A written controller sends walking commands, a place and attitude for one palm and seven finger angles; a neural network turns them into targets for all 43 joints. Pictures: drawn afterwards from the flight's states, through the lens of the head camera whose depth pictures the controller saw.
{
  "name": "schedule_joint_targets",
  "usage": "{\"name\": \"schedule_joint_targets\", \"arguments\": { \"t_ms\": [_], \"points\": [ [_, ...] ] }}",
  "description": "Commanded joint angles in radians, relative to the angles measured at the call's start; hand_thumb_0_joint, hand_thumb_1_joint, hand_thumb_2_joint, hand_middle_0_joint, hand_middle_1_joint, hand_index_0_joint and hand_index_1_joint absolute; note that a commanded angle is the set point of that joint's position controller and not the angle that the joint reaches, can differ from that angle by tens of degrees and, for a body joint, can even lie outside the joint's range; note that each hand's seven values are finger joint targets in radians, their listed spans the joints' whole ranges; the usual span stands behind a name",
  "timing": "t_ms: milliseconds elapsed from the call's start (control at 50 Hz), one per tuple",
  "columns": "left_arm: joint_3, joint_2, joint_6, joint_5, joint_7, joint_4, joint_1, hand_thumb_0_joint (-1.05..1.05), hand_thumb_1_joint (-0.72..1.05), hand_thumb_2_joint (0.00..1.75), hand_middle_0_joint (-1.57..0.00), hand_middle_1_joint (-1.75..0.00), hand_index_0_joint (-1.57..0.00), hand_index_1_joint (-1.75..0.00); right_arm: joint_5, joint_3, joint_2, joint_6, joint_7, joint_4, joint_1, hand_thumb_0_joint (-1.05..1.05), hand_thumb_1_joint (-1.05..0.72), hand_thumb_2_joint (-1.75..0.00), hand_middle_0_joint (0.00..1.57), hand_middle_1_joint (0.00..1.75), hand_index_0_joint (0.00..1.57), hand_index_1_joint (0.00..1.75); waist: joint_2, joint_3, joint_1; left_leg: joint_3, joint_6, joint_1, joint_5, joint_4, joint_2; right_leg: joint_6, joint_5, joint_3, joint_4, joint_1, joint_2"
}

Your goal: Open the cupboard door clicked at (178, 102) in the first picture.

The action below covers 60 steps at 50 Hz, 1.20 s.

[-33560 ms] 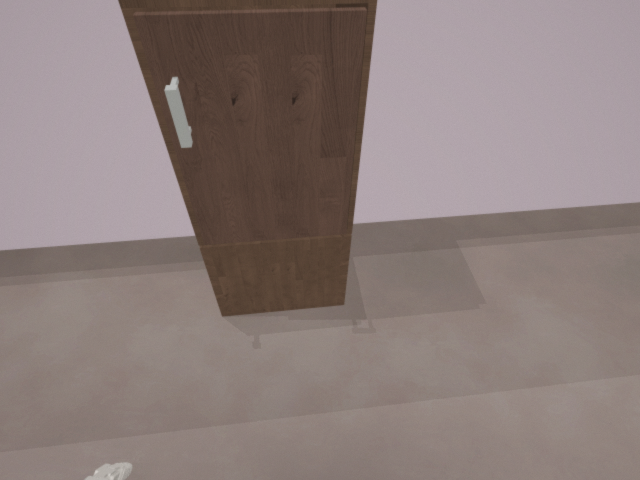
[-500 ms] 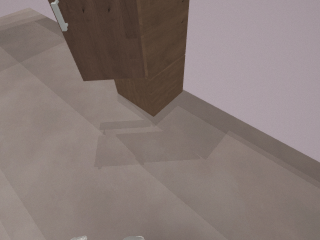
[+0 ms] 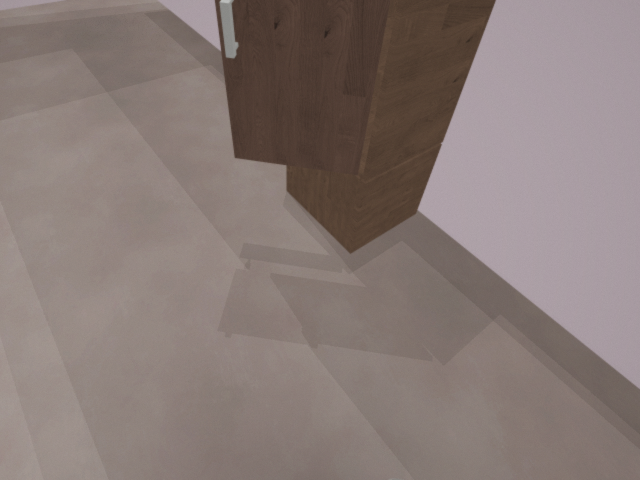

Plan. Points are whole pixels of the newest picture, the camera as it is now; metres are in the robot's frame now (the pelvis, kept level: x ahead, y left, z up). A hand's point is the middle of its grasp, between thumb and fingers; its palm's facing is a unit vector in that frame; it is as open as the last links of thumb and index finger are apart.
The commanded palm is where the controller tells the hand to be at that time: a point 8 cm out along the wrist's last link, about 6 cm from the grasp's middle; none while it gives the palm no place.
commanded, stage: take the last steps up to it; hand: left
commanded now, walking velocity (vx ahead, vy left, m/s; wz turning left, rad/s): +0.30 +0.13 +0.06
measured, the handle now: (230, 26) +1.04 +0.31 +0.07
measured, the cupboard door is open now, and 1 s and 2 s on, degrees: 44 44 44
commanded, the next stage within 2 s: come to a stop and stand still in 1.06 s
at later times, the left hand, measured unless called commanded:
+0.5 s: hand (229, 370) +0.30 +0.17 -0.16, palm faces +0.03 -0.99 -0.17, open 7.3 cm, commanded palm none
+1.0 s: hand (166, 347) +0.33 +0.29 -0.18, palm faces +0.09 -0.98 -0.16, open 7.4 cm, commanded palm none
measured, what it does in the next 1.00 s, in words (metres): walks ahead: right foot, then left foot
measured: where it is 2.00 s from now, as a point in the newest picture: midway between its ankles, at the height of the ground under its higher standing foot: (286, 415)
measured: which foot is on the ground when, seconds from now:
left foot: down 0.00-0.40, up 0.42-0.82, down 0.84-1.00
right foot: up 0.00-0.38, down 0.40-0.84, up 0.86-1.00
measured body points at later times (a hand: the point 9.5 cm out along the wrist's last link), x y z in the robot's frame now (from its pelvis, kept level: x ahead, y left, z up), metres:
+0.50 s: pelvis +0.17 +0.00 -0.01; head +0.21 -0.01 +0.44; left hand +0.29 +0.22 -0.14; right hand +0.08 -0.21 -0.16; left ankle +0.06 +0.09 -0.66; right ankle +0.21 -0.08 -0.74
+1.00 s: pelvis +0.35 +0.11 +0.00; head +0.38 +0.13 +0.45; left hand +0.33 +0.34 -0.16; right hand +0.45 -0.11 -0.14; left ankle +0.38 +0.19 -0.74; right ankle +0.31 -0.02 -0.65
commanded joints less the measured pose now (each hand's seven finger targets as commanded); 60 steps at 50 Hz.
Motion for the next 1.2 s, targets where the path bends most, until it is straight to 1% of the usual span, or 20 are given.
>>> {"name": "schedule_joint_targets", "arguments": {
  "t_ms": [0, 280, 320, 340, 360, 380, 400, 440, 500, 560, 700, 760, 780, 800, 820, 840, 880, 960, 1120, 1180],
  "points": [
    [-0.001, 0.032, -0.044, -0.003, -0.004, -0.103, -0.08, 0.0, 0.9, 0.9, -0.2, -0.3, -0.2, -0.3, 0.003, -0.017, -0.138, -0.031, -0.02, 0.013, 0.142, 0.0, -0.9, -0.9, 0.2, 0.3, 0.2, 0.3, 0.094, 0.025, -0.034, -0.277, 0.104, 0.133, 0.199, -0.324, 0.26, 0.004, 0.142, 0.039, 0.035, -0.223, -0.015],
    [-0.026, -0.007, -0.059, -0.01, 0.001, -0.19, -0.312, 0.0, 0.9, 0.9, -0.2, -0.3, -0.2, -0.3, -0.009, 0.004, -0.085, -0.038, -0.03, 0.153, 0.35, 0.0, -0.9, -0.9, 0.2, 0.3, 0.2, 0.3, 0.088, 0.064, -0.081, -0.187, 0.093, 0.255, 0.652, -0.223, 0.257, -0.044, 0.15, -0.029, -0.401, -0.102, 0.06],
    [-0.016, 0.015, -0.067, -0.01, 0.005, -0.159, -0.182, 0.0, 0.9, 0.9, -0.2, -0.3, -0.2, -0.3, -0.004, 0.002, -0.097, -0.037, -0.03, 0.16, 0.325, 0.0, -0.9, -0.9, 0.2, 0.3, 0.2, 0.3, 0.064, 0.021, -0.013, -0.145, 0.06, 0.194, 0.805, -0.084, 0.227, -0.065, 0.167, -0.054, -0.505, 0.121, 0.11],
    [-0.003, 0.036, -0.074, -0.009, 0.009, -0.117, -0.044, 0.0, 0.9, 0.9, -0.2, -0.3, -0.2, -0.3, 0.006, -0.002, -0.106, -0.04, -0.03, 0.155, 0.294, 0.0, -0.9, -0.9, 0.2, 0.3, 0.2, 0.3, 0.051, -0.033, 0.053, -0.124, 0.028, 0.097, 0.796, 0.065, 0.192, -0.081, 0.246, -0.033, -0.572, 0.337, 0.104],
    [0.019, 0.105, -0.085, -0.004, 0.017, -0.076, 0.119, 0.0, 0.9, 0.9, -0.2, -0.3, -0.2, -0.3, 0.02, -0.004, -0.093, -0.045, -0.025, 0.135, 0.278, 0.0, -0.9, -0.9, 0.2, 0.3, 0.2, 0.3, -0.05, -0.132, 0.113, -0.077, -0.012, -0.119, 0.581, 0.292, 0.123, -0.145, 0.285, 0.162, -0.601, 0.633, -0.051],
    [0.04, 0.183, -0.084, -0.007, 0.025, -0.047, 0.221, 0.0, 0.9, 0.9, -0.2, -0.3, -0.2, -0.3, 0.028, -0.005, -0.066, -0.048, -0.026, 0.109, 0.311, 0.0, -0.9, -0.9, 0.2, 0.3, 0.2, 0.3, -0.218, -0.235, 0.113, -0.032, -0.065, -0.356, -0.208, 0.622, -0.041, -0.283, 0.391, 0.6, -0.734, 0.818, -0.362],
    [0.042, 0.185, -0.081, -0.027, 0.029, -0.055, 0.182, 0.0, 0.9, 0.9, -0.2, -0.3, -0.2, -0.3, 0.017, -0.015, -0.105, -0.037, -0.019, 0.101, 0.246, 0.0, -0.9, -0.9, 0.2, 0.3, 0.2, 0.3, -0.073, -0.155, 0.097, -0.128, -0.054, -0.407, -0.264, 0.778, 0.031, -0.312, 0.303, 0.622, -0.831, 0.67, -0.403],
    [0.014, 0.081, -0.081, -0.025, 0.041, -0.095, 0.013, 0.0, 0.9, 0.9, -0.2, -0.3, -0.2, -0.3, 0.008, -0.017, -0.051, -0.016, -0.009, 0.087, 0.142, 0.0, -0.9, -0.9, 0.2, 0.3, 0.2, 0.3, 0.012, 0.061, 0.029, -0.158, -0.063, -0.399, -0.103, 0.744, 0.116, -0.232, 0.146, 0.437, -0.915, 0.322, -0.301],
    [-0.009, -0.005, -0.106, -0.02, 0.034, -0.086, -0.023, 0.0, 0.9, 0.9, -0.2, -0.3, -0.2, -0.3, -0.005, -0.007, 0.009, 0.014, 0.006, 0.104, 0.202, 0.0, -0.9, -0.9, 0.2, 0.3, 0.2, 0.3, -0.091, 0.052, -0.039, -0.113, -0.094, -0.311, 0.007, 0.607, 0.145, -0.166, 0.266, 0.184, -0.956, 0.2, -0.187],
    [0.005, 0.013, -0.12, -0.014, 0.029, -0.061, 0.015, 0.0, 0.9, 0.9, -0.2, -0.3, -0.2, -0.3, -0.004, -0.012, 0.023, 0.014, 0.017, 0.092, 0.17, 0.0, -0.9, -0.9, 0.2, 0.3, 0.2, 0.3, -0.029, -0.023, -0.034, -0.061, -0.118, -0.278, 0.056, 0.428, 0.142, -0.17, 0.354, 0.118, -0.939, 0.251, -0.159],
    [0.014, 0.089, -0.112, -0.005, 0.017, -0.013, 0.053, 0.0, 0.9, 0.9, -0.2, -0.3, -0.2, -0.3, -0.001, -0.02, -0.012, -0.007, 0.041, -0.007, -0.04, 0.0, -0.9, -0.9, 0.2, 0.3, 0.2, 0.3, -0.118, 0.03, 0.009, -0.018, -0.117, -0.248, 0.088, 0.141, 0.108, -0.149, 0.277, 0.11, -0.905, 0.295, -0.177],
    [0.017, 0.098, -0.1, -0.008, 0.019, -0.005, 0.04, 0.0, 0.9, 0.9, -0.2, -0.3, -0.2, -0.3, -0.002, -0.026, -0.049, -0.019, 0.037, 0.004, 0.006, 0.0, -0.9, -0.9, 0.2, 0.3, 0.2, 0.3, -0.083, 0.03, -0.035, 0.027, -0.104, -0.032, 0.109, -0.002, 0.063, -0.113, 0.258, 0.069, -0.806, 0.206, -0.145],
    [0.012, 0.084, -0.096, -0.008, 0.017, -0.008, 0.035, 0.0, 0.9, 0.9, -0.2, -0.3, -0.2, -0.3, -0.004, -0.035, -0.094, -0.026, 0.026, 0.033, 0.099, 0.0, -0.9, -0.9, 0.2, 0.3, 0.2, 0.3, -0.005, -0.01, -0.082, 0.015, -0.092, 0.123, 0.074, -0.048, 0.07, -0.093, 0.284, 0.037, -0.659, 0.143, -0.104],
    [0.003, 0.04, -0.093, -0.014, 0.012, -0.024, 0.055, 0.0, 0.9, 0.9, -0.2, -0.3, -0.2, -0.3, -0.015, -0.056, -0.182, -0.034, 0.014, 0.059, 0.221, 0.0, -0.9, -0.9, 0.2, 0.3, 0.2, 0.3, 0.193, -0.102, -0.125, -0.184, -0.03, 0.305, 0.063, -0.077, 0.232, -0.05, 0.169, -0.05, -0.399, 0.011, -0.005],
    [-0.012, 0.0, -0.097, -0.017, 0.011, -0.053, 0.048, 0.0, 0.9, 0.9, -0.2, -0.3, -0.2, -0.3, -0.017, -0.073, -0.262, -0.03, -0.001, 0.073, 0.321, 0.0, -0.9, -0.9, 0.2, 0.3, 0.2, 0.3, 0.369, -0.174, -0.15, -0.433, 0.067, 0.396, 0.104, -0.171, 0.421, -0.024, -0.163, -0.077, -0.09, -0.139, 0.086],
    [-0.011, 0.005, -0.096, -0.015, 0.016, -0.075, -0.013, 0.0, 0.9, 0.9, -0.2, -0.3, -0.2, -0.3, -0.015, -0.066, -0.253, -0.02, -0.013, 0.072, 0.323, 0.0, -0.9, -0.9, 0.2, 0.3, 0.2, 0.3, 0.267, -0.14, -0.156, -0.453, 0.119, 0.358, 0.173, -0.205, 0.459, -0.042, -0.163, 0.014, 0.073, -0.205, 0.062],
    [-0.009, 0.002, -0.09, -0.014, 0.017, -0.057, -0.042, 0.0, 0.9, 0.9, -0.2, -0.3, -0.2, -0.3, -0.009, -0.037, -0.165, -0.031, -0.02, 0.039, 0.187, 0.0, -0.9, -0.9, 0.2, 0.3, 0.2, 0.3, 0.168, -0.072, -0.097, -0.345, 0.112, 0.181, 0.253, -0.219, 0.406, -0.041, -0.028, 0.061, 0.159, -0.208, 0.001],
    [-0.011, -0.029, -0.061, -0.008, 0.008, -0.032, 0.024, 0.0, 0.9, 0.9, -0.2, -0.3, -0.2, -0.3, -0.003, -0.013, -0.102, -0.051, -0.025, 0.034, 0.115, 0.0, -0.9, -0.9, 0.2, 0.3, 0.2, 0.3, 0.149, -0.03, -0.026, -0.158, 0.076, 0.063, 0.361, -0.278, 0.329, -0.021, 0.088, 0.055, 0.052, -0.118, -0.004],
    [-0.022, -0.041, -0.051, -0.007, 0.01, -0.085, -0.096, 0.0, 0.9, 0.9, -0.2, -0.3, -0.2, -0.3, -0.012, -0.01, -0.094, -0.042, -0.026, 0.079, 0.165, 0.0, -0.9, -0.9, 0.2, 0.3, 0.2, 0.3, 0.131, -0.006, -0.034, -0.098, 0.096, 0.107, 0.493, -0.257, 0.313, -0.031, 0.136, 0.004, -0.328, -0.026, 0.03],
    [-0.032, -0.038, -0.048, -0.01, 0.018, -0.08, -0.106, 0.0, 0.9, 0.9, -0.2, -0.3, -0.2, -0.3, -0.011, 0.001, -0.089, -0.03, -0.035, 0.1, 0.173, 0.0, -0.9, -0.9, 0.2, 0.3, 0.2, 0.3, 0.098, -0.009, -0.032, -0.083, 0.063, 0.081, 0.647, -0.17, 0.298, -0.038, 0.178, -0.005, -0.457, 0.11, 0.065]
  ]
}}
